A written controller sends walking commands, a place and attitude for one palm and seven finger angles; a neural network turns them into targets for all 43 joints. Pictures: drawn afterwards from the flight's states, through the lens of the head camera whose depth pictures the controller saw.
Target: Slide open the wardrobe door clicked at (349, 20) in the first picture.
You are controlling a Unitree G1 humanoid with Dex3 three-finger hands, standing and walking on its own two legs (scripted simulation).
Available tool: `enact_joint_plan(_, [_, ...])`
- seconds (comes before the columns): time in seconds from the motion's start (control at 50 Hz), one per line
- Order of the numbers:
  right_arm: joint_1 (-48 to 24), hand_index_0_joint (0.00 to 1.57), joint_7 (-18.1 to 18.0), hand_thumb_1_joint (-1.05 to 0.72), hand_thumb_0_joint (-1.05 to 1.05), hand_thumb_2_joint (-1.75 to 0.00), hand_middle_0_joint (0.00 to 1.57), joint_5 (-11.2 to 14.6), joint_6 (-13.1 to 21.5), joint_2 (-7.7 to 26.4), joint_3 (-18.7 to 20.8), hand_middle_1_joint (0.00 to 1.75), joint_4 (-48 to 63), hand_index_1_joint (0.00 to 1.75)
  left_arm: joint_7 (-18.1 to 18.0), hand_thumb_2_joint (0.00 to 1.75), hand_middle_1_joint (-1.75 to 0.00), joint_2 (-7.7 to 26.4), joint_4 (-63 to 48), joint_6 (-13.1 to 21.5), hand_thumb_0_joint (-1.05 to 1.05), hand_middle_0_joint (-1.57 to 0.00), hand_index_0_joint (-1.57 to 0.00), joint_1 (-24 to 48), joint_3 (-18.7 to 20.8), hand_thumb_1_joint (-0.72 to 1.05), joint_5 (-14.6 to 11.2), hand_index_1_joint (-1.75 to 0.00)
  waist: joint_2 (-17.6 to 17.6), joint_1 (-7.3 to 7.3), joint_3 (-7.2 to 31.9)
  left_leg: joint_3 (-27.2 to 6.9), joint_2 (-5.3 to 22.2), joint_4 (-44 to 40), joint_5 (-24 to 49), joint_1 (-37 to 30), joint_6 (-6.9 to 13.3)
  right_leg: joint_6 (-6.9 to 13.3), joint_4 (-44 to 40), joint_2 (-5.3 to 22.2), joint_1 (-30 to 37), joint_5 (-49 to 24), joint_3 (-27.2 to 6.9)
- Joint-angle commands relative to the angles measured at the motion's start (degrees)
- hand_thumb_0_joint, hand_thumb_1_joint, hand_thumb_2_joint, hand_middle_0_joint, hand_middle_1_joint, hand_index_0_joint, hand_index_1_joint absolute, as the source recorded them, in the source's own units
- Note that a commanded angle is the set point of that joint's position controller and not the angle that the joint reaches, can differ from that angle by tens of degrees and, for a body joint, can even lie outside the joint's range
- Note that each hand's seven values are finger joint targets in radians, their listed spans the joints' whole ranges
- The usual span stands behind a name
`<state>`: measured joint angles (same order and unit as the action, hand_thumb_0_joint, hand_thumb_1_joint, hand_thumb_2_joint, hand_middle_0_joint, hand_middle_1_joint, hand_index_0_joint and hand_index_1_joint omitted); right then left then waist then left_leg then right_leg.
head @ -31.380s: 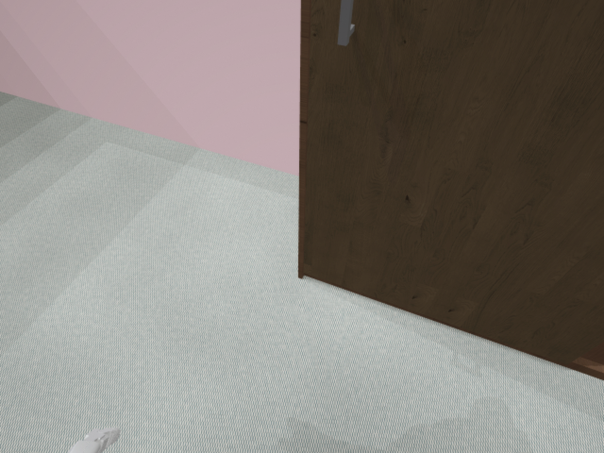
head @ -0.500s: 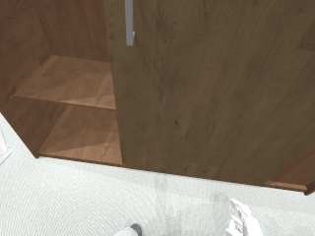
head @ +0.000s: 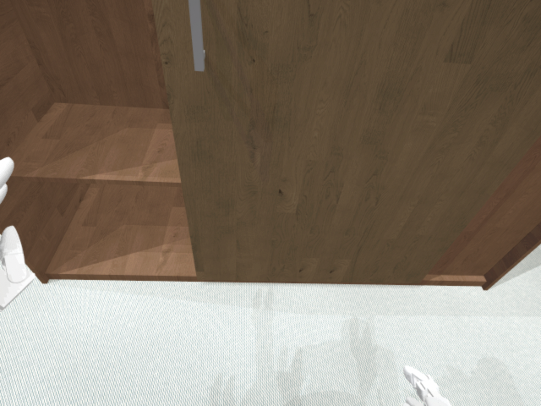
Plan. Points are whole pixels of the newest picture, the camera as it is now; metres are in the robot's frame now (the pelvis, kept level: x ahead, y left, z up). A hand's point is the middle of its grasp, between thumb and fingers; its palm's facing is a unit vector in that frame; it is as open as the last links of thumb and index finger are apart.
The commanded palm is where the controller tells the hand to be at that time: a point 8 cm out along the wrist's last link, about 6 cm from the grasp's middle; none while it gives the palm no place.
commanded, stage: stop stepping back and stand still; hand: left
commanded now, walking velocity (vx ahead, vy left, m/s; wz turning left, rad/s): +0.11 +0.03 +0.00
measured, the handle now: (197, 20) +0.68 +0.20 +0.26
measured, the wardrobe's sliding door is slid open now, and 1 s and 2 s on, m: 0.59 0.59 0.59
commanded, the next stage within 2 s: let the arm hang, fingers relaxed in 0.74 s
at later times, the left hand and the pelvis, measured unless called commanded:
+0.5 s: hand (57, 235) +0.25 +0.28 +0.16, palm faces +0.41 -0.75 -0.52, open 7.4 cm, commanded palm +0.19 +0.31 +0.18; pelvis +0.05 +0.01 +0.00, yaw +0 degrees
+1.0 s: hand (96, 324) +0.24 +0.29 -0.05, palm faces +0.07 -0.88 -0.46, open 7.4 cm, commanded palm none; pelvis +0.04 +0.03 -0.01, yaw +2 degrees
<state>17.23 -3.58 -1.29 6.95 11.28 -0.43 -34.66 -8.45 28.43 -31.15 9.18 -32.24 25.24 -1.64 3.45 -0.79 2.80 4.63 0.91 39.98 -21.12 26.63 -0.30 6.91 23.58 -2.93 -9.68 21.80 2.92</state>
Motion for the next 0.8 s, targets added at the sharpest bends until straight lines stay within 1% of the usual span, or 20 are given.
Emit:
enact_joint_plan(0.0, [-6.9, 0.2, -0.23, -0.9, 0.0, -0.9, 0.2, 0.49, 2.15, 6.92, 3.56, 0.3, 5.14, 0.3, -0.72, 0.9, -0.3, 5.57, -3.51, 3.8, 0.0, -0.2, -0.2, 14.47, 3.75, 0.9, -0.14, -0.3, 7.07, 2.04, 0.0, -4.69, 2.92, 21.56, -2.65, 4.56, -0.21, 5.59, -12.92, 19.31, -10.35, 24.41, -22.38])
enact_joint_plan(0.02, [-7.86, 0.2, -0.94, -0.9, 0.0, -0.9, 0.2, 0.77, 2.45, 8.47, 4.11, 0.3, 4.98, 0.3, -0.74, 0.9, -0.3, 3.41, 2.05, 2.95, 0.0, -0.2, -0.2, 11.28, 2.2, 0.9, -0.13, -0.3, 4.89, 1.92, -5.94, -4.3, 3.84, 18.13, 0.19, 4.46, 0.16, 5.42, -13.14, 18.81, -12.91, 21.61, -23.68])
enact_joint_plan(0.06, [-9.5, 0.2, -1.47, -0.9, 0.0, -0.9, 0.2, 0.9, 2.45, 7.79, 3.15, 0.3, 4.62, 0.3, -1.11, 0.9, -0.3, 2.84, -0.85, 3.66, 0.0, -0.2, -0.2, 13.37, 0.41, 0.9, 0.38, -0.3, -0.72, 1.48, -8.06, -2.91, 4.65, 8.81, -0.91, -1.44, 0.96, 4.77, -11.02, 18.23, -15.56, 15.64, -19.01])
enact_joint_plan(0.1, [-10.06, 0.2, -2.22, -0.9, 0.0, -0.9, 0.2, 0.56, 3.37, 7.55, 2.7, 0.3, 4.37, 0.3, -1.76, 0.9, -0.3, 5.1, -5.08, 4.43, 0.0, -0.2, -0.2, 16.51, 1.54, 0.9, 0.62, -0.3, 0.14, 1.78, -6.0, -0.51, 3.64, -3.9, 0.6, -8.94, 1.49, 2.85, -5.46, 15.85, -13.32, 10.86, -13.22])
enact_joint_plan(0.12, [-8.66, 0.2, -2.42, -0.9, 0.0, -0.9, 0.2, 0.35, 3.91, 7.5, 2.63, 0.3, 4.22, 0.3, -1.88, 0.9, -0.3, 5.59, -5.71, 4.77, 0.0, -0.2, -0.2, 15.88, 2.32, 0.9, 0.63, -0.3, -2.76, 1.84, -4.04, 1.14, 1.77, -9.13, 2.42, -13.2, 1.58, 1.14, 0.3, 12.54, -12.26, 6.99, -9.7])
enact_joint_plan(0.14, [-8.17, 0.2, -2.45, -0.9, 0.0, -0.9, 0.2, 0.53, 4.67, 8.56, 3.15, 0.3, 4.97, 0.3, -1.8, 0.9, -0.3, 5.96, -8.23, 5.16, 0.0, -0.2, -0.2, 14.88, 3.18, 0.9, 0.16, -0.3, -9.04, 1.76, -2.01, -4.43, 4.45, -15.19, 3.32, -16.77, 3.12, -1.41, 9.36, 8.77, -12.89, 2.29, -6.87])
enact_joint_plan(0.16, [-8.47, 0.2, -2.34, -0.9, 0.0, -0.9, 0.2, 0.58, 5.1, 9.64, 3.56, 0.3, 6.04, 0.3, -1.83, 0.9, -0.3, 6.79, -11.49, 5.94, 0.0, -0.2, -0.2, 13.84, 4.75, 0.9, -0.11, -0.3, -18.53, 1.25, -0.65, -16.31, 11.74, -18.81, 8.37, -20.5, 6.23, -4.9, 18.26, 3.3, -17.48, 0.12, -2.73])
enact_joint_plan(0.18, [-8.86, 0.2, -1.71, -0.9, 0.0, -0.9, 0.2, 0.78, 5.36, 9.54, 3.63, 0.3, 6.91, 0.3, -1.84, 0.9, -0.3, 7.42, -13.86, 6.87, 0.0, -0.2, -0.2, 13.75, 6.02, 0.9, -0.25, -0.3, -20.88, 0.23, 0.29, -24.23, 16.84, -21.52, 13.46, -20.41, 8.34, -6.82, 23.15, 0.52, -18.51, 3.75, -0.06])
enact_joint_plan(0.2, [-7.89, 0.2, -1.57, -0.9, 0.0, -0.9, 0.2, 0.04, 5.96, 8.13, 3.33, 0.3, 5.54, 0.3, -1.28, 0.9, -0.3, 10.72, -14.29, 7.18, 0.0, -0.2, -0.2, 12.65, 8.71, 0.9, -0.63, -0.3, -24.6, 1.21, -0.55, -27.31, 18.33, -24.94, 9.6, -17.74, 10.12, -7.09, 28.23, 1.52, -18.87, 9.34, -1.88])
enact_joint_plan(0.22, [-7.68, 0.2, -1.01, -0.9, 0.0, -0.9, 0.2, -0.63, 6.4, 7.25, 3.0, 0.3, 5.69, 0.3, -1.1, 0.9, -0.3, 8.99, -14.21, 6.95, 0.0, -0.2, -0.2, 10.91, 7.97, 0.9, -0.22, -0.3, -21.67, 1.25, -2.71, -27.22, 18.57, -25.27, 11.39, -12.95, 10.87, -6.94, 28.07, 2.74, -16.21, 8.4, -2.86])
enact_joint_plan(0.26, [-6.96, 0.2, 0.15, -0.9, 0.0, -0.9, 0.2, 0.19, 6.62, 7.52, 2.94, 0.3, 5.37, 0.3, -1.18, 0.9, -0.3, 7.85, -11.84, 6.32, 0.0, -0.2, -0.2, 4.35, 8.7, 0.9, -0.48, -0.3, -16.72, 0.23, 0.94, -14.39, 15.02, -17.07, 24.47, -11.47, 7.63, -7.16, 13.74, 2.86, -6.17, 1.41, -1.09])
enact_joint_plan(0.3, [-6.72, 0.2, 0.69, -0.9, 0.0, -0.9, 0.2, 1.13, 6.9, 8.19, 3.41, 0.3, 6.31, 0.3, -0.94, 0.9, -0.3, 7.14, -8.36, 5.91, 0.0, -0.2, -0.2, 0.14, 9.27, 0.9, -0.4, -0.3, -11.92, 0.26, 4.1, -4.84, 8.86, -9.64, 22.12, -8.11, 3.13, -6.58, 3.07, 2.48, 3.08, -12.46, -1.15])
enact_joint_plan(0.36, [-5.62, 0.2, 0.96, -0.9, 0.0, -0.9, 0.2, 1.35, 6.39, 7.01, 3.98, 0.3, 6.21, 0.3, -0.9, 0.9, -0.3, 5.82, -3.68, 5.74, 0.0, -0.2, -0.2, -0.01, 7.89, 0.9, -1.39, -0.3, 4.85, 1.73, 4.64, -1.34, 0.28, 3.62, 8.17, -3.78, -0.82, 0.44, -1.79, 15.4, 2.2, -31.52, -20.63])
enact_joint_plan(0.38, [-6.32, 0.2, 0.84, -0.9, 0.0, -0.9, 0.2, 1.44, 6.24, 6.41, 3.47, 0.3, 6.04, 0.3, -1.15, 0.9, -0.3, 6.04, -3.38, 6.2, 0.0, -0.2, -0.2, 0.53, 7.75, 0.9, -1.4, -0.3, 5.31, 1.38, 4.24, -2.55, 0.43, 5.79, 1.04, -1.13, -0.79, 1.97, -1.77, 17.68, 4.26, -37.9, -21.51])
enact_joint_plan(0.42, [-6.65, 0.2, 0.52, -0.9, 0.0, -0.9, 0.2, 1.09, 5.64, 5.78, 2.26, 0.3, 5.26, 0.3, -1.29, 0.9, -0.3, 5.5, -2.51, 6.38, 0.0, -0.2, -0.2, 2.31, 6.81, 0.9, -0.88, -0.3, 2.7, 1.52, 3.42, -3.66, 1.52, 0.98, -1.25, -0.89, -0.05, 1.32, 1.85, 17.28, 6.27, -44.66, -16.66])
enact_joint_plan(0.46, [-7.02, 0.2, -0.25, -0.9, 0.0, -0.9, 0.2, 0.8, 5.13, 6.12, 2.02, 0.3, 4.99, 0.3, -1.44, 0.9, -0.3, 4.7, -1.49, 6.07, 0.0, -0.2, -0.2, 3.81, 5.78, 0.9, -0.81, -0.3, 2.6, 1.83, 4.5, -2.69, 1.19, -9.86, 12.52, -8.82, 0.67, -2.71, 5.2, 12.91, 4.4, -42.06, -10.33])
enact_joint_plan(0.5, [-9.21, 0.2, -1.17, -0.9, 0.0, -0.9, 0.2, 1.01, 5.17, 7.6, 2.83, 0.3, 5.79, 0.3, -1.31, 0.9, -0.3, 5.35, -3.57, 6.1, 0.0, -0.2, -0.2, 6.72, 5.1, 0.9, -0.91, -0.3, -2.55, 0.66, 5.28, -5.9, 5.09, -14.21, 27.69, -17.57, 1.77, -6.41, 4.53, 8.05, -0.9, -29.27, -6.9])
enact_joint_plan(0.58, [-8.98, 0.2, -1.21, -0.9, 0.0, -0.9, 0.2, 1.11, 4.05, 7.74, 2.74, 0.3, 7.13, 0.3, -1.42, 0.9, -0.3, 5.79, -7.44, 5.46, 0.0, -0.2, -0.2, 7.37, 4.58, 0.9, 0.09, -0.3, -7.62, 0.73, 7.87, -4.85, 5.54, -9.56, 45.7, -20.68, 1.79, -6.78, 6.38, 5.87, 1.75, -40.22, -4.67])
enact_joint_plan(0.68, [-9.14, 0.2, -0.89, -0.9, 0.0, -0.9, 0.2, 1.14, 3.1, 7.74, 3.09, 0.3, 8.73, 0.3, -1.67, 0.9, -0.3, 5.73, -8.85, 5.18, 0.0, -0.2, -0.2, 2.08, 5.82, 0.9, -0.65, -0.3, -8.54, 0.6, 9.09, -4.29, 4.37, -10.54, 39.31, -17.68, 0.92, -6.2, 4.66, 6.42, 4.68, -39.17, -5.58])
enact_joint_plan(0.78, [-8.81, 0.2, -1.15, -0.9, 0.0, -0.9, 0.2, 1.13, 1.81, 7.76, 3.19, 0.3, 9.24, 0.3, -1.79, 0.9, -0.3, 5.9, -5.82, 4.91, 0.0, -0.2, -0.2, 0.03, 6.75, 0.9, -1.34, -0.3, -5.35, 1.11, 9.18, -3.43, 3.27, -10.18, 34.74, -15.98, 0.29, -5.81, 3.06, 7.94, 5.6, -43.61, -6.74])
